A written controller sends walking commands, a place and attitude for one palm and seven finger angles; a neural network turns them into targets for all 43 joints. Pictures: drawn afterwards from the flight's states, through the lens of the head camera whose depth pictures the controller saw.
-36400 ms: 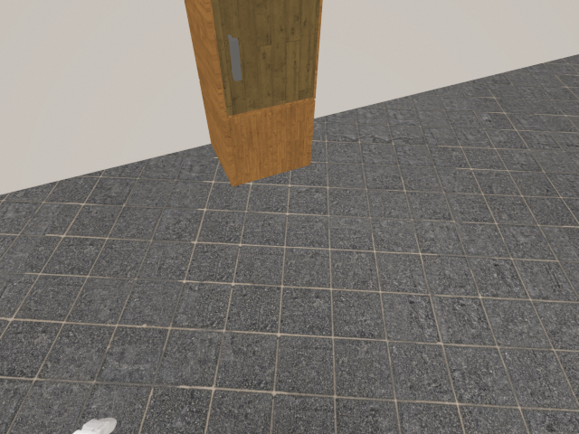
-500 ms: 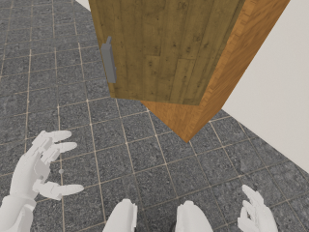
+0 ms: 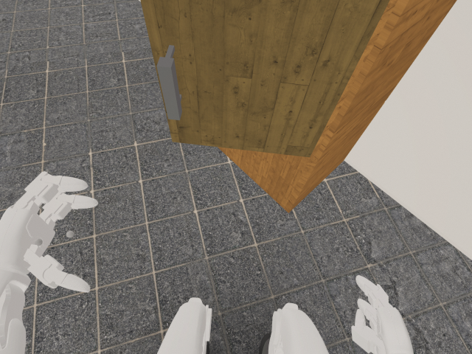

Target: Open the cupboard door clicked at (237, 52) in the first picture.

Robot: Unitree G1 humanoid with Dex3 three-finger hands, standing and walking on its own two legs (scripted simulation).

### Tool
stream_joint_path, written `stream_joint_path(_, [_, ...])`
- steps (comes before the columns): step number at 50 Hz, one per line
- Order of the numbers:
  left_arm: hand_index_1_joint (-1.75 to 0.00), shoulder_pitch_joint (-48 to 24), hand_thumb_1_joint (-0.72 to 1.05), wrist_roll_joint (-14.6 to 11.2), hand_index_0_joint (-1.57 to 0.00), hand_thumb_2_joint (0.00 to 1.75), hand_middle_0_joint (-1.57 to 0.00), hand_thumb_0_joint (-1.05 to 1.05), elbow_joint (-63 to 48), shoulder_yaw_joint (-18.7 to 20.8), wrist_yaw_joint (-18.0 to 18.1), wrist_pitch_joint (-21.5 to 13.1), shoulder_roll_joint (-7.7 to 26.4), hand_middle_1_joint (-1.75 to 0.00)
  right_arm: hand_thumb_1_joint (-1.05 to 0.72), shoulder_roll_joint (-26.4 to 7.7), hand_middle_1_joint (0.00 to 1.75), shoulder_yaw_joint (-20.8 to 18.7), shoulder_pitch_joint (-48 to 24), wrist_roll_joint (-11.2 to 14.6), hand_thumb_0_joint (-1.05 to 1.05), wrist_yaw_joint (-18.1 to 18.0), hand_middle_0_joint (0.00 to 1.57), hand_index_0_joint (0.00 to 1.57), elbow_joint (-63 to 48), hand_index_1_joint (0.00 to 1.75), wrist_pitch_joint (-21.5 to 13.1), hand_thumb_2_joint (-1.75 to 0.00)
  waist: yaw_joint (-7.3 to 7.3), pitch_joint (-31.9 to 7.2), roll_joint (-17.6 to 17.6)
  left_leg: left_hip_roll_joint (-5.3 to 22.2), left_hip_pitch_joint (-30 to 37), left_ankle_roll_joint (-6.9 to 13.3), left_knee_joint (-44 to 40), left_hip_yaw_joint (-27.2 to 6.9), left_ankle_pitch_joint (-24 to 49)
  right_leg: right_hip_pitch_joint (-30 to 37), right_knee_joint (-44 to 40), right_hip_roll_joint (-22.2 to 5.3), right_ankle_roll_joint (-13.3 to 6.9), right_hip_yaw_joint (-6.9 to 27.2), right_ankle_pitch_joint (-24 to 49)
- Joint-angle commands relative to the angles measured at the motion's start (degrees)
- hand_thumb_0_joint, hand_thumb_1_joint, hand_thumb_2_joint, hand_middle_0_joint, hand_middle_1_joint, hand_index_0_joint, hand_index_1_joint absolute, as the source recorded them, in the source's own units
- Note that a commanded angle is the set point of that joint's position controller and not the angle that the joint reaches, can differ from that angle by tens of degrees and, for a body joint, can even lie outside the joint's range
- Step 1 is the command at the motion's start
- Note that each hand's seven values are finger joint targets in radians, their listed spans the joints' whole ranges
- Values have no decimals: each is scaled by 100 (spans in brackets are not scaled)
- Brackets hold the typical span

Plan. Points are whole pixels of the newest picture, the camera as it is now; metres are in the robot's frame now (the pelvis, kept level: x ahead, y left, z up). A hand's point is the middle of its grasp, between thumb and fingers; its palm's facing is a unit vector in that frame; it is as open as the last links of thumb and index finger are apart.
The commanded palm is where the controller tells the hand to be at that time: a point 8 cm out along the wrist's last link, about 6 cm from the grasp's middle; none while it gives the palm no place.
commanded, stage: raise the hand with hooked fingers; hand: left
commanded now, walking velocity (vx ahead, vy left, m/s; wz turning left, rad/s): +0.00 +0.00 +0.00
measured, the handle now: (173, 84) +0.62 +0.19 +0.02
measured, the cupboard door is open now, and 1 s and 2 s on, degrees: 41 41 41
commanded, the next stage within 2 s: move the hooked fingers beside the handle in 0.54 s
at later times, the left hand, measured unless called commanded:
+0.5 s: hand (78, 227) +0.28 +0.26 +0.04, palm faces -0.03 -1.00 -0.06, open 14.0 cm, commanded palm +0.27 +0.31 +0.04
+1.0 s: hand (91, 195) +0.34 +0.27 +0.03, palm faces -0.05 -1.00 -0.03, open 14.0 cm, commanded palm +0.33 +0.31 +0.04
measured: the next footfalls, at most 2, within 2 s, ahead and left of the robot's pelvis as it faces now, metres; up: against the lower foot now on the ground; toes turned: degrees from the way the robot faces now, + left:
none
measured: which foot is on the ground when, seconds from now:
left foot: down 0.00-1.00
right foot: down 0.00-1.00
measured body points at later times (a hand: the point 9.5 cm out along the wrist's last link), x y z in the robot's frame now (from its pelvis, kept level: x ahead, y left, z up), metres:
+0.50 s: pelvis +0.00 -0.01 +0.00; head +0.11 +0.01 +0.44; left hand +0.28 +0.32 +0.04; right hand +0.17 -0.26 -0.08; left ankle +0.02 +0.10 -0.62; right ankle +0.05 -0.13 -0.62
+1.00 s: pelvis +0.00 +0.00 +0.00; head +0.12 +0.03 +0.43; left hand +0.34 +0.32 +0.04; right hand +0.16 -0.26 -0.09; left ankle +0.02 +0.10 -0.62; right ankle +0.05 -0.13 -0.62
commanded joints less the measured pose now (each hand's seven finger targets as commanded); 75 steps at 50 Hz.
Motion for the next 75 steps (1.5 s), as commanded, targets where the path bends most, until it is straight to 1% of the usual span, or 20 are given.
stream_joint_path(1, [-120,-777,-50,-246,-30,30,-30,0,-782,738,-126,-283,1402,-120,-90,-1016,30,-472,175,29,0,-111,20,20,-694,30,-274,-90,-40,-1966,423,-139,1247,-84,-1208,-211,1951,1145,-751,326,-183,209,904])
stream_joint_path(4, [-120,-717,-50,-272,-30,30,-30,0,-762,658,-187,-270,1326,-120,-90,-1009,30,-478,179,51,0,-92,20,20,-742,30,-273,-90,9,-2029,636,-153,1311,-84,-1274,-193,1886,1173,-800,303,-189,236,821])
stream_joint_path(10, [-120,-600,-50,-310,-30,30,-30,0,-874,809,-107,-324,1463,-120,-90,-1010,30,-510,247,34,0,-56,20,20,-763,30,-267,-90,-8,-2057,421,-154,1168,-51,-1176,-152,2010,1297,-773,329,-181,263,973])
stream_joint_path(14, [-120,-671,-50,-280,-30,30,-30,0,-907,788,-30,-394,1418,-120,-90,-1001,30,-508,232,42,0,-56,20,20,-748,30,-226,-90,-17,-2012,568,-147,1197,-55,-1227,-135,1893,1250,-813,291,-163,288,896])
stream_joint_path(19, [-120,-661,-50,-258,-30,30,-30,0,-728,728,-61,-368,1378,-120,-90,-1000,30,-490,228,56,0,-71,20,20,-783,30,-172,-90,-53,-1854,422,-158,1029,-31,-1242,-107,1610,1281,-896,299,-153,335,680])
stream_joint_path(32, [-120,-814,-50,-281,-30,30,-30,0,-779,711,-170,-374,1399,-120,-90,-974,30,-459,198,43,0,-104,20,20,-805,30,-143,-90,-61,-2009,520,-155,1039,-26,-1111,-81,1764,1347,-815,298,-161,373,902])
stream_joint_path(36, [-120,-1736,-50,-217,-30,30,-30,0,-497,714,-141,-385,1541,-120,-90,-1005,30,-428,225,33,0,-164,20,20,-638,30,-130,-90,-214,-1895,473,-126,926,-16,-992,-110,1556,1050,-785,324,-157,401,695])
stream_joint_path(42, [-120,-2222,-50,-61,-30,30,-30,0,-331,460,-184,-297,1487,-120,-90,-1040,30,-443,302,41,0,-179,20,20,-602,30,-121,-90,-175,-2351,741,-113,1361,-60,-1104,-194,1874,980,-710,289,-180,309,908])
stream_joint_path(46, [-120,-2380,-50,26,-30,30,-30,0,73,741,-71,-175,1804,-120,-90,-1055,30,-419,354,36,0,-145,20,20,-572,30,-3,-90,-133,-2337,585,-95,1213,-65,-1119,-166,1971,1065,-706,296,-179,301,999])
stream_joint_path(49, [-120,-2849,-50,114,-30,30,-30,0,417,637,56,-159,1715,-120,-90,-1065,30,-417,378,39,0,-130,20,20,-524,30,76,-90,-229,-2100,582,-91,1132,-66,-1180,-179,1644,848,-761,290,-171,288,741])
stream_joint_path(51, [-120,-3083,-50,179,-30,30,-30,0,374,705,106,-241,1873,-120,-90,-1078,30,-411,445,19,0,-126,20,20,-519,30,105,-90,-175,-2335,723,-68,1316,-95,-1215,-216,1828,884,-717,300,-199,275,828])
stream_joint_path(52, [-120,-3186,-50,213,-30,30,-30,0,435,498,129,-249,1663,-120,-90,-1058,30,-407,456,18,0,-105,20,20,-513,30,124,-90,-234,-2365,742,-77,1403,-100,-1230,-222,1877,850,-726,298,-190,268,868])
stream_joint_path(57, [-120,-3499,-50,358,-30,30,-30,0,709,376,246,-326,1611,-120,-90,-1083,30,-455,648,-1,0,-67,20,20,-356,30,248,-90,-321,-2513,683,-22,1690,-138,-1236,-282,2252,729,-741,294,-173,228,1046])
stream_joint_path(61, [-120,-3841,-50,457,-30,30,-30,0,1394,693,338,-354,1962,-120,-90,-1095,30,-416,702,-19,0,-57,20,20,-290,30,409,-90,-339,-2231,386,-62,1113,-54,-1187,-157,1834,904,-777,311,-162,298,940])
stream_joint_path(64, [-120,-4328,-50,556,-30,30,-30,0,1550,828,362,-517,2225,-120,-90,-1117,30,-415,773,-44,0,-59,20,20,-248,30,489,-90,-323,-2410,548,-64,1104,-50,-1142,-158,1859,953,-714,306,-180,328,974])
stream_joint_path(66, [-120,-4602,-50,575,-30,30,-30,0,1459,715,293,-650,2188,-120,-90,-1108,30,-420,829,-64,0,-40,20,20,-213,30,522,-90,-346,-2743,877,-45,1509,-87,-1097,-191,2241,849,-664,330,-194,327,1181])
stream_joint_path(69, [-120,-4924,-50,626,-30,30,-30,0,1971,644,217,-665,2186,-120,-90,-1141,30,-415,895,-59,0,-30,20,20,-97,30,611,-90,-485,-2546,660,-24,1334,-51,-1013,-208,2226,744,-651,336,-176,329,1223])
stream_joint_path(70, [-120,-5100,-50,597,-30,30,-30,0,1997,523,173,-674,2066,-120,-90,-1121,30,-410,909,-52,0,-39,20,20,-107,30,623,-90,-516,-2571,783,-24,1403,-51,-981,-212,2365,676,-618,350,-193,316,1288])
stream_joint_path(72, [-120,-5186,-50,667,-30,30,-30,0,2227,685,167,-628,2313,-120,-90,-1188,30,-435,988,-61,0,-35,20,20,-39,30,708,-90,-495,-2682,704,-10,1429,-55,-975,-239,2321,651,-625,335,-176,315,1260])
stream_joint_path(75, [-120,-5408,-50,719,-30,30,-30,0,2429,666,181,-608,2351,-120,-90,-1168,30,-424,1042,-69,0,-9,20,20,-47,30,795,-90,-532,-2710,739,-27,1363,-32,-889,-218,2432,618,-582,348,-181,320,1358])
